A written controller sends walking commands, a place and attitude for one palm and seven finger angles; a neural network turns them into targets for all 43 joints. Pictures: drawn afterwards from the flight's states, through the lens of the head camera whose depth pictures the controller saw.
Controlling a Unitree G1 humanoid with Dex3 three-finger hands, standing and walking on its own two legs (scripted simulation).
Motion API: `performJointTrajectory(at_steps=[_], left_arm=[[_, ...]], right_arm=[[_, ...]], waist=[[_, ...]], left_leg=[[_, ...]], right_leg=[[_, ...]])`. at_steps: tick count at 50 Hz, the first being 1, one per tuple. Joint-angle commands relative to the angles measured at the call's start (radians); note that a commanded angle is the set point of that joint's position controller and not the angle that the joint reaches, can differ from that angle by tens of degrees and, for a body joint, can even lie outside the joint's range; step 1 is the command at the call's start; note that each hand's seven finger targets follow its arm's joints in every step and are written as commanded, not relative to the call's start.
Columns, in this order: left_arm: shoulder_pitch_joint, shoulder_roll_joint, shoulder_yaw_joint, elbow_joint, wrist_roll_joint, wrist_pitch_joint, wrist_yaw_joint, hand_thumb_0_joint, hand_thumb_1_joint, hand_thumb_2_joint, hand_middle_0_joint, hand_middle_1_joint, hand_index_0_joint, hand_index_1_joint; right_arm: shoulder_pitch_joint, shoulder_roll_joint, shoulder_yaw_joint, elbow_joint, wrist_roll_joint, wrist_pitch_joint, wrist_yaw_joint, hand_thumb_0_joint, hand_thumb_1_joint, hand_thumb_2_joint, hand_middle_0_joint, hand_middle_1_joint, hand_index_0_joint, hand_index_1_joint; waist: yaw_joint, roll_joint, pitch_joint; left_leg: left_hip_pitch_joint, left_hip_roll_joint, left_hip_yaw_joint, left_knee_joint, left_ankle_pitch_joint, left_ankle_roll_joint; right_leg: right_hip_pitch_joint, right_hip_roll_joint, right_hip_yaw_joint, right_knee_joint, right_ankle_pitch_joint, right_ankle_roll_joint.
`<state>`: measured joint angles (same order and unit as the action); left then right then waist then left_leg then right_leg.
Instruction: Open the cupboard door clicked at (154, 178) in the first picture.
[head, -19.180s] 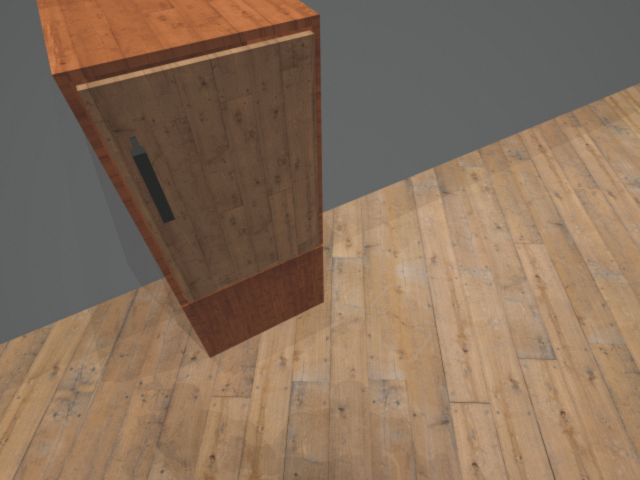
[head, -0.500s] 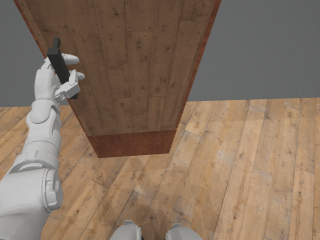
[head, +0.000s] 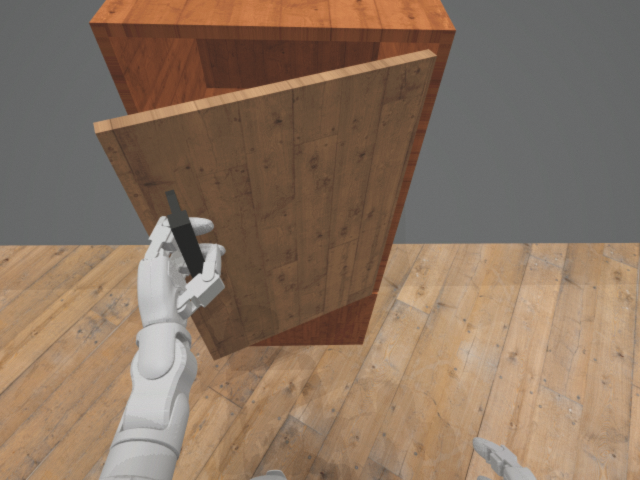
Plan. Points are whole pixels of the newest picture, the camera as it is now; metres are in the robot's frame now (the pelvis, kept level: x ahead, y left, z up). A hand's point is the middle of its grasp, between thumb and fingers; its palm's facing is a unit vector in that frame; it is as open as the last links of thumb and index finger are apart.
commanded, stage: pull the door open along its arc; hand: left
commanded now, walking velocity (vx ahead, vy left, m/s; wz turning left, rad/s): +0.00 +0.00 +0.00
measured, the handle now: (190, 247) +0.39 +0.18 +0.07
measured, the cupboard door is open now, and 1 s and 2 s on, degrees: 24 43 43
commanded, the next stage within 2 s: open thumb and fingers to let go in 0.34 s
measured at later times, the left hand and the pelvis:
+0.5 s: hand (286, 344) +0.26 +0.05 +0.07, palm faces +0.48 -0.87 -0.01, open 5.8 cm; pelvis +0.00 -0.07 +0.00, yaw +5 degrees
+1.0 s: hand (279, 344) +0.26 +0.06 +0.06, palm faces +0.48 -0.88 -0.02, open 13.1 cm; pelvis +0.00 -0.11 +0.00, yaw +3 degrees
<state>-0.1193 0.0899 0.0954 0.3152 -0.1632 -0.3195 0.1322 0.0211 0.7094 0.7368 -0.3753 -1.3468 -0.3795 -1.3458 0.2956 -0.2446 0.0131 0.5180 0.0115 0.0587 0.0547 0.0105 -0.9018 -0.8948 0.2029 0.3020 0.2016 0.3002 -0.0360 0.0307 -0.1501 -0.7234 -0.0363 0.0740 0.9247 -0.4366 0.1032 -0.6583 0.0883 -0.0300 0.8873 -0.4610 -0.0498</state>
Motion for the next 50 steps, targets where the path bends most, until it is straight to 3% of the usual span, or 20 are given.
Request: performJointTrajectory(at_steps=[1,3,5,6,8,11,15,21,22,23,26,27,28,31,34,41,42,44,47,50], left_arm=[[0.064,0.132,0.092,-0.338,0.082,-0.029,0.236,0.000,0.900,0.900,-0.400,-1.350,-0.400,-1.350],[0.128,0.058,0.022,-0.414,0.119,0.002,0.299,0.000,0.900,0.900,-0.400,-1.350,-0.400,-1.350],[0.214,0.030,0.003,-0.475,0.135,0.040,0.359,0.000,0.900,0.900,-0.400,-1.350,-0.400,-1.350],[0.266,0.020,-0.013,-0.478,0.149,0.059,0.379,0.000,0.900,0.900,-0.400,-1.350,-0.400,-1.350],[0.269,-0.017,-0.052,-0.508,0.161,0.091,0.410,0.000,0.900,0.900,-0.400,-1.350,-0.400,-1.350],[0.319,-0.041,-0.094,-0.530,0.205,0.114,0.422,0.000,0.900,0.900,-0.400,-1.350,-0.400,-1.350],[0.325,-0.110,-0.179,-0.565,0.227,0.107,0.405,0.000,0.900,0.900,-0.400,-1.350,-0.400,-1.350],[0.248,-0.227,-0.342,-0.579,0.250,0.084,0.392,0.000,0.900,0.900,-0.400,-1.350,-0.400,-1.350],[0.175,-0.217,-0.349,-0.570,0.255,0.077,0.396,0.000,0.900,0.900,-0.400,-1.350,-0.400,-1.350],[0.198,-0.176,-0.301,-0.556,0.256,0.071,0.398,0.000,0.830,0.870,-0.395,-1.342,-0.395,-1.342],[0.212,-0.140,-0.278,-0.560,0.256,0.057,0.382,0.000,0.620,0.780,-0.380,-1.320,-0.380,-1.320],[0.220,-0.127,-0.258,-0.554,0.245,0.053,0.374,0.000,0.550,0.750,-0.375,-1.313,-0.375,-1.313],[0.208,-0.139,-0.273,-0.549,0.231,0.051,0.363,0.000,0.480,0.720,-0.370,-1.305,-0.370,-1.305],[0.228,-0.098,-0.208,-0.539,0.178,0.034,0.333,0.000,0.270,0.630,-0.355,-1.283,-0.355,-1.283],[0.212,-0.081,-0.178,-0.536,0.144,0.010,0.312,0.000,0.060,0.540,-0.340,-1.260,-0.340,-1.260],[0.212,0.005,-0.064,-0.486,0.095,-0.042,0.273,0.000,-0.430,0.330,-0.305,-1.207,-0.305,-1.207],[0.201,-0.011,-0.077,-0.485,0.089,-0.048,0.267,0.000,-0.500,0.300,-0.300,-1.200,-0.300,-1.200],[0.190,0.008,-0.051,-0.484,0.077,-0.055,0.259,0.000,-0.500,0.300,-0.300,-1.200,-0.300,-1.200],[0.226,0.008,-0.042,-0.482,0.067,-0.055,0.247,0.000,-0.500,0.300,-0.275,-1.050,-0.275,-1.050],[0.201,0.016,-0.031,-0.469,0.060,-0.053,0.241,0.000,-0.500,0.300,-0.250,-0.900,-0.250,-0.900]], right_arm=[[-0.071,-0.106,-0.039,-0.148,-0.029,-0.033,-0.001,0.000,-0.900,-0.900,0.200,0.300,0.200,0.300],[-0.113,-0.085,-0.031,-0.169,-0.031,-0.015,-0.006,0.000,-0.900,-0.900,0.200,0.300,0.200,0.300],[-0.138,-0.070,-0.022,-0.180,-0.034,0.002,-0.012,0.000,-0.900,-0.900,0.200,0.300,0.200,0.300],[-0.143,-0.066,-0.019,-0.181,-0.038,0.010,-0.018,0.000,-0.900,-0.900,0.200,0.300,0.200,0.300],[-0.177,-0.053,-0.010,-0.185,-0.039,0.026,-0.030,0.000,-0.900,-0.900,0.200,0.300,0.200,0.300],[-0.180,-0.038,-0.004,-0.181,-0.045,0.032,-0.045,0.000,-0.900,-0.900,0.200,0.300,0.200,0.300],[-0.188,-0.025,-0.004,-0.180,-0.051,0.019,-0.047,0.000,-0.900,-0.900,0.200,0.300,0.200,0.300],[-0.181,-0.030,-0.010,-0.181,-0.059,-0.036,-0.044,0.000,-0.900,-0.900,0.200,0.300,0.200,0.300],[-0.185,-0.033,-0.011,-0.169,-0.059,-0.046,-0.047,0.000,-0.900,-0.900,0.200,0.300,0.200,0.300],[-0.175,-0.032,-0.016,-0.164,-0.060,-0.050,-0.051,0.000,-0.900,-0.900,0.200,0.300,0.200,0.300],[-0.164,-0.032,-0.020,-0.154,-0.054,-0.054,-0.055,0.000,-0.900,-0.900,0.200,0.300,0.200,0.300],[-0.165,-0.033,-0.023,-0.148,-0.051,-0.052,-0.057,0.000,-0.900,-0.900,0.200,0.300,0.200,0.300],[-0.169,-0.034,-0.023,-0.147,-0.048,-0.053,-0.058,0.000,-0.900,-0.900,0.200,0.300,0.200,0.300],[-0.162,-0.041,-0.027,-0.135,-0.040,-0.054,-0.061,0.000,-0.900,-0.900,0.200,0.300,0.200,0.300],[-0.175,-0.042,-0.029,-0.126,-0.037,-0.060,-0.061,0.000,-0.900,-0.900,0.200,0.300,0.200,0.300],[-0.187,-0.050,-0.035,-0.111,-0.031,-0.066,-0.059,0.000,-0.900,-0.900,0.200,0.300,0.200,0.300],[-0.203,-0.048,-0.035,-0.108,-0.032,-0.068,-0.061,0.000,-0.900,-0.900,0.200,0.300,0.200,0.300],[-0.195,-0.052,-0.037,-0.104,-0.032,-0.071,-0.063,0.000,-0.900,-0.900,0.200,0.300,0.200,0.300],[-0.189,-0.055,-0.038,-0.108,-0.033,-0.073,-0.064,0.000,-0.900,-0.900,0.200,0.300,0.200,0.300],[-0.190,-0.057,-0.037,-0.105,-0.031,-0.073,-0.068,0.000,-0.900,-0.900,0.200,0.300,0.200,0.300]], waist=[[0.091,-0.064,-0.251],[0.094,-0.040,-0.236],[0.103,-0.041,-0.220],[0.094,-0.079,-0.195],[0.080,-0.075,-0.155],[0.065,-0.073,-0.127],[0.045,-0.038,-0.134],[-0.003,-0.104,-0.146],[-0.021,-0.119,-0.142],[-0.005,-0.137,-0.154],[0.000,-0.152,-0.180],[0.010,-0.143,-0.192],[0.000,-0.146,-0.169],[0.009,-0.172,-0.167],[0.014,-0.125,-0.152],[0.024,-0.132,-0.140],[0.023,-0.117,-0.137],[0.024,-0.115,-0.152],[0.030,-0.113,-0.173],[0.023,-0.130,-0.150]], left_leg=[[0.231,0.046,-0.142,-0.116,0.391,-0.095],[0.228,0.038,-0.131,-0.125,0.346,-0.091],[0.221,0.031,-0.126,-0.131,0.318,-0.091],[0.205,0.028,-0.128,-0.132,0.299,-0.086],[0.199,0.020,-0.121,-0.133,0.266,-0.085],[0.203,0.016,-0.121,-0.125,0.263,-0.081],[0.200,0.013,-0.119,-0.097,0.276,-0.080],[0.163,0.007,-0.133,-0.051,0.211,-0.075],[0.143,0.007,-0.138,-0.036,0.194,-0.075],[0.119,0.005,-0.138,-0.032,0.185,-0.079],[0.072,-0.001,-0.137,-0.023,0.182,-0.080],[0.063,-0.001,-0.135,-0.024,0.181,-0.082],[0.055,-0.002,-0.133,-0.024,0.168,-0.082],[0.032,-0.003,-0.136,-0.024,0.149,-0.085],[0.031,-0.002,-0.135,-0.030,0.132,-0.086],[-0.027,-0.004,-0.150,-0.011,0.092,-0.085],[-0.028,-0.004,-0.150,-0.007,0.089,-0.084],[-0.025,-0.004,-0.151,-0.003,0.093,-0.084],[-0.026,-0.004,-0.152,-0.003,0.106,-0.083],[-0.026,-0.005,-0.151,-0.004,0.100,-0.081]], right_leg=[[0.122,-0.023,-0.010,-0.066,0.314,0.008],[0.147,-0.031,-0.003,-0.077,0.312,0.006],[0.178,-0.032,0.004,-0.095,0.308,0.002],[0.189,-0.030,0.012,-0.110,0.308,0.004],[0.195,-0.038,0.030,-0.136,0.302,0.004],[0.197,-0.043,0.050,-0.153,0.331,0.003],[0.189,-0.066,0.069,-0.143,0.425,0.015],[0.164,-0.111,0.120,-0.160,0.454,0.051],[0.153,-0.128,0.146,-0.169,0.456,0.062],[0.178,-0.135,0.165,-0.173,0.452,0.066],[0.247,-0.165,0.233,-0.189,0.518,0.088],[0.272,-0.174,0.244,-0.192,0.534,0.090],[0.275,-0.183,0.257,-0.207,0.539,0.102],[0.327,-0.200,0.297,-0.234,0.561,0.136],[0.311,-0.202,0.295,-0.242,0.505,0.124],[0.317,-0.213,0.349,-0.253,0.435,0.142],[0.314,-0.219,0.354,-0.254,0.439,0.145],[0.313,-0.215,0.349,-0.249,0.440,0.143],[0.336,-0.217,0.346,-0.232,0.517,0.154],[0.317,-0.215,0.343,-0.237,0.506,0.159]])
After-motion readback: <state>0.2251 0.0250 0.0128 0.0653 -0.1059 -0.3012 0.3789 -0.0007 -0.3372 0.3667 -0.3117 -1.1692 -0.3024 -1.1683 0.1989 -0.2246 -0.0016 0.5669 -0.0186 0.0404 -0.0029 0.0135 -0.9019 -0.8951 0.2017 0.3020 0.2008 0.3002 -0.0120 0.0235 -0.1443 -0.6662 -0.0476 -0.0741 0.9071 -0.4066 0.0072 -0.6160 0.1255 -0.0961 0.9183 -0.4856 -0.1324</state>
